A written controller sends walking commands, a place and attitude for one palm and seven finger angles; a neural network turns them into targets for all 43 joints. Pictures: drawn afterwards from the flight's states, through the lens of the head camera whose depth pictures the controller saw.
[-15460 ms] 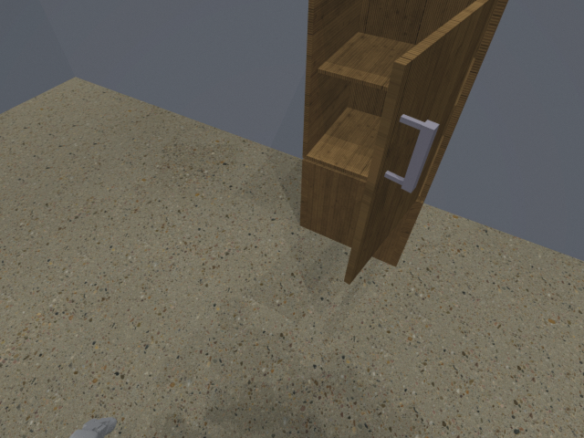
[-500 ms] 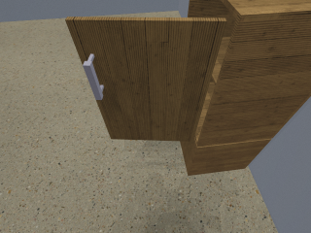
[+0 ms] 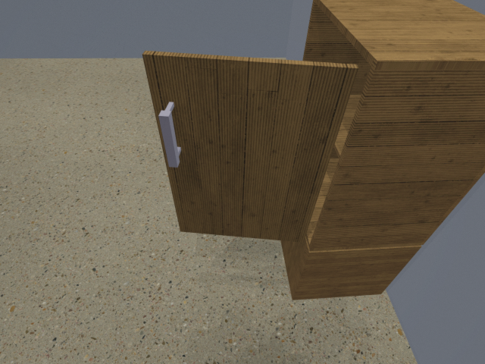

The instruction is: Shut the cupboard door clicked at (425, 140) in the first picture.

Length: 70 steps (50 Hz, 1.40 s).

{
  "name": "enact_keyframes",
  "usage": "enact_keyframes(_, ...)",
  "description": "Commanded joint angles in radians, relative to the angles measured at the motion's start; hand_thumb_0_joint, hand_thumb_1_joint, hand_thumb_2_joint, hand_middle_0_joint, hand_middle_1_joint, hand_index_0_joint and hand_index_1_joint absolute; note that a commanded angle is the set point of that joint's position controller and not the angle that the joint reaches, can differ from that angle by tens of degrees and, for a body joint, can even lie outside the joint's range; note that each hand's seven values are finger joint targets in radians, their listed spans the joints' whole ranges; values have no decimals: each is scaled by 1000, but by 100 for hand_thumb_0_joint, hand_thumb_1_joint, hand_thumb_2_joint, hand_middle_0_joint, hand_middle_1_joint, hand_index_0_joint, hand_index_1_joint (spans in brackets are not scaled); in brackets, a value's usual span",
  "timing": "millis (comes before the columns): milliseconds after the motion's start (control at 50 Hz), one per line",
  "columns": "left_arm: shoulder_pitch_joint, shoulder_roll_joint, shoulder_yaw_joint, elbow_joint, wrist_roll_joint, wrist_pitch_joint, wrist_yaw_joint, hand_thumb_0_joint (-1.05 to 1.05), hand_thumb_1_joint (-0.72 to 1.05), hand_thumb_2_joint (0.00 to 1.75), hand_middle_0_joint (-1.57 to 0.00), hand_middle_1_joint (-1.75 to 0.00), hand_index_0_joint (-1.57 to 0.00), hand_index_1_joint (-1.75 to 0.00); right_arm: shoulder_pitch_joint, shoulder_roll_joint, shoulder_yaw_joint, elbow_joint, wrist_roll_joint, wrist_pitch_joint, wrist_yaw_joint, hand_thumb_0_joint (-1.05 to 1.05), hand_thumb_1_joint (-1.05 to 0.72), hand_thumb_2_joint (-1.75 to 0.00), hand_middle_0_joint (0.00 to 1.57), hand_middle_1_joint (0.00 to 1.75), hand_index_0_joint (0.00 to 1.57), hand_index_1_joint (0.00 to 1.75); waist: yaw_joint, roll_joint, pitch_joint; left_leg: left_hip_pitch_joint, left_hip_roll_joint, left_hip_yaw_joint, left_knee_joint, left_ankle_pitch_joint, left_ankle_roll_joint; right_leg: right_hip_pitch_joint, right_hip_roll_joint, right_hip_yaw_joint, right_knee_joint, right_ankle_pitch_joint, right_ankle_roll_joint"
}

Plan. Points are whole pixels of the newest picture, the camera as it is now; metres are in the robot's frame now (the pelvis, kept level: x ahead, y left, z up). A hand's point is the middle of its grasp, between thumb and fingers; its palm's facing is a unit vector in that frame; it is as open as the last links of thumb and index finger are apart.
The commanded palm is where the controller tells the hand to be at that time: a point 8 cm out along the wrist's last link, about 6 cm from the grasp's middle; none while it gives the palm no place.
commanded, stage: shuffle to correct the standing spot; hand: left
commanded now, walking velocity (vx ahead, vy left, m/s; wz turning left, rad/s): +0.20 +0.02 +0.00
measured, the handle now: (172, 135) +0.56 +0.20 +0.07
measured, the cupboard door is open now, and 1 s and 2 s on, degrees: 81 81 81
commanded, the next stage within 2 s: come to a stop and stand still in 0.54 s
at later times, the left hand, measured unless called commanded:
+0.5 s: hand out of the picture +0.04 +0.18 -0.19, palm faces +0.08 -0.98 -0.16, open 7.4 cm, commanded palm none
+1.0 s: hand (138, 359) +0.17 +0.22 -0.18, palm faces +0.02 -0.97 -0.24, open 7.3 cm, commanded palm none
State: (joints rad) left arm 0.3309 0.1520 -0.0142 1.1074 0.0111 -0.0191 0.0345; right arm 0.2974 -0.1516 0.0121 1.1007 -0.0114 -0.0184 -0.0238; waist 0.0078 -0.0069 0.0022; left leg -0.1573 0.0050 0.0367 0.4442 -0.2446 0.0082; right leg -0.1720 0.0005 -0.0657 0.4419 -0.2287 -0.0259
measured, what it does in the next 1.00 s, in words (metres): walks ahead: left foot, then right foot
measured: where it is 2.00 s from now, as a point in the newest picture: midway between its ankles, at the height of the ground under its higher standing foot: outside the picture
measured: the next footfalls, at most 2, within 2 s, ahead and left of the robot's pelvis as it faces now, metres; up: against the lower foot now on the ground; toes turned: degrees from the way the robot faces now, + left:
left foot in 0.66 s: +0.16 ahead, +0.14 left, +0.00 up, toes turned +4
right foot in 0.94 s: +0.19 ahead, -0.09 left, +0.00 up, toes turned -2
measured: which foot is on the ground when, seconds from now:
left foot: down 0.00-0.44, up 0.46-0.64, down 0.66-1.00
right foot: down 0.00-0.66, up 0.68-0.92, down 0.94-1.00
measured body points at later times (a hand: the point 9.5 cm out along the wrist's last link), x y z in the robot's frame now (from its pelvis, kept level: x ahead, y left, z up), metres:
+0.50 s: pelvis +0.05 +0.02 -0.01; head +0.06 +0.02 +0.44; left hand +0.03 +0.23 -0.17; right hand -0.01 -0.19 -0.17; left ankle +0.00 +0.11 -0.72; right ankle +0.04 -0.08 -0.74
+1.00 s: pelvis +0.12 +0.03 -0.01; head +0.16 +0.02 +0.44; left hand +0.17 +0.27 -0.16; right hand +0.13 -0.19 -0.17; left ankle +0.13 +0.14 -0.74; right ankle +0.15 -0.09 -0.74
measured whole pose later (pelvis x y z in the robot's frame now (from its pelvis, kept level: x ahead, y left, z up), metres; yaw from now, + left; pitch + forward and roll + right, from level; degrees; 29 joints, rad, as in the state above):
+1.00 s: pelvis +0.12 +0.03 -0.01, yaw +0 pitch -1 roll +1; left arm 0.22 0.18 0.04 1.00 0.02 0.00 0.03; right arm 0.27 -0.13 -0.03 1.06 -0.01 0.01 -0.03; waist -0.01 -0.01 0.08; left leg -0.26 0.03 0.11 0.57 -0.30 0.00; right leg -0.31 -0.03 -0.05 0.58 -0.26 -0.01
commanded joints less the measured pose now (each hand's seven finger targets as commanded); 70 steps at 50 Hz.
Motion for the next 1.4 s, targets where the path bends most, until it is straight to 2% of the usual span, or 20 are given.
enact_keyframes(0,66,96,19,-31,3,-11,3,0,90,90,-20,-30,-20,-30,66,-91,-11,-19,-5,-3,-1,0,-90,-90,20,30,20,30,-6,-4,90,-101,66,-74,-93,-104,16,-40,-109,146,-123,-167,-24)
enact_keyframes(180,104,106,53,-56,7,-2,-5,0,90,90,-20,-30,-20,-30,136,-59,-20,-22,-14,-3,8,0,-90,-90,20,30,20,30,-15,-17,175,-173,26,-39,6,-233,35,-165,-136,198,-112,-441,-83)
enact_keyframes(280,46,20,33,-93,21,-17,-16,0,90,90,-20,-30,-20,-30,224,-119,-35,2,-12,-26,-6,0,-90,-90,20,30,20,30,-33,164,194,-57,254,-364,-226,-218,180,-297,-3,-18,256,-203,-29)
enact_keyframes(360,107,7,40,-68,10,-35,-23,0,90,90,-20,-30,-20,-30,166,-97,-25,-8,-6,-40,-12,0,-90,-90,20,30,20,30,19,83,82,-87,192,-193,-60,156,155,-61,-22,4,75,-94,-37)
enact_keyframes(440,312,143,82,2,6,-49,-1,0,90,90,-20,-30,-20,-30,33,-38,-28,-72,-4,-44,1,0,-90,-90,20,30,20,30,94,-236,82,-514,11,57,448,-348,28,255,-392,487,-154,154,-251)
enact_keyframes(480,256,117,77,-16,18,-44,9,0,90,90,-20,-30,-20,-30,-19,-29,-38,-92,-3,-41,13,0,-90,-90,20,30,20,30,62,-114,118,-542,62,-10,563,-340,31,179,-390,428,-162,163,-275)
enact_keyframes(580,51,112,76,-70,13,-28,-6,0,90,90,-20,-30,-20,-30,131,25,-38,-46,-8,-28,29,0,-90,-90,20,30,20,30,-60,-92,132,-20,3,112,140,-16,13,-256,-185,113,-120,-202,-122)
enact_keyframes(620,52,53,61,-88,13,-15,-19,0,90,90,-20,-30,-20,-30,260,-67,-58,-1,-17,-35,16,0,-90,-90,20,30,20,30,-98,154,127,96,131,-105,-38,-186,48,-374,-66,18,176,-272,-59)
enact_keyframes(640,32,22,58,-125,9,-14,-21,0,90,90,-20,-30,-20,-30,335,-159,-75,-5,-31,-37,7,0,-90,-90,20,30,20,30,-117,316,102,93,362,-477,-232,-251,169,-464,20,-65,448,-340,-11)
enact_keyframes(660,-15,43,61,-155,17,-16,-20,0,90,90,-20,-30,-20,-30,306,-179,-79,-22,-31,-33,2,0,-90,-90,20,30,20,30,-107,198,110,48,433,-571,-280,-191,248,-483,-11,12,618,-366,-28)
enact_keyframes(780,44,-2,41,-83,1,19,-13,0,90,90,-20,-30,-20,-30,38,-117,-36,-76,-19,-39,-23,0,-90,-90,20,30,20,30,7,127,-3,-36,271,-91,-98,697,170,-182,-59,30,366,-158,33)
enact_keyframes(880,54,58,57,-104,8,22,-8,0,90,90,-20,-30,-20,-30,10,-128,-60,-82,-8,-2,-21,0,-90,-90,20,30,20,30,22,89,2,-94,217,-69,-1,438,96,-16,-43,19,49,92,29)
enact_keyframes(940,13,153,60,-128,11,7,0,0,90,90,-20,-30,-20,-30,47,-42,-54,-90,4,14,-4,0,-90,-90,20,30,20,30,-14,-71,0,-162,45,23,94,-33,-3,-28,-249,228,5,456,-65)
enact_keyframes(1000,-33,165,60,-140,9,-2,5,0,90,90,-20,-30,-20,-30,56,-37,-59,-73,2,31,-2,0,-90,-90,20,30,20,30,-16,-214,-51,-131,20,24,208,-175,-22,-22,-290,258,-48,527,-127)
enact_keyframes(1160,-99,114,57,-162,5,27,3,0,90,90,-20,-30,-20,-30,-16,-77,-49,-75,-6,17,4,0,-90,-90,20,30,20,30,9,105,53,-130,123,-92,-105,83,28,-66,-94,116,13,51,-5)
enact_keyframes(1200,-66,101,53,-145,7,27,1,0,90,90,-20,-30,-20,-30,-34,-92,-47,-86,-6,11,5,0,-90,-90,20,30,20,30,23,86,47,-166,126,-104,-139,27,37,-20,-82,103,13,36,1)
enact_keyframes(1220,-61,274,36,-180,9,5,11,0,90,90,-20,-30,-20,-30,-95,-193,-63,-162,-21,4,4,0,-90,-90,20,30,20,30,2,130,71,-167,57,-80,-116,90,25,4,-66,85,55,18,-7)
enact_keyframes(1260,-26,188,40,-206,9,14,13,0,90,90,-20,-30,-20,-30,-89,-144,-76,-200,-10,-3,13,0,-90,-90,20,30,20,30,4,59,-114,-120,77,-81,27,-12,24,-31,-128,140,40,-38,-25)
enact_keyframes(1320,-69,187,40,-241,11,7,13,0,90,90,-20,-30,-20,-30,-28,-115,-70,-205,-16,14,15,0,-90,-90,20,30,20,30,-29,-85,-34,-131,36,-47,92,-85,18,-154,-164,218,-51,-197,-43)
enact_keyframes(1380,-97,201,51,-253,13,5,11,0,90,90,-20,-30,-20,-30,-22,-158,-82,-207,-12,6,14,0,-90,-90,20,30,20,30,-45,-4,57,-151,63,-79,49,-74,29,-243,-132,168,-20,-181,-34)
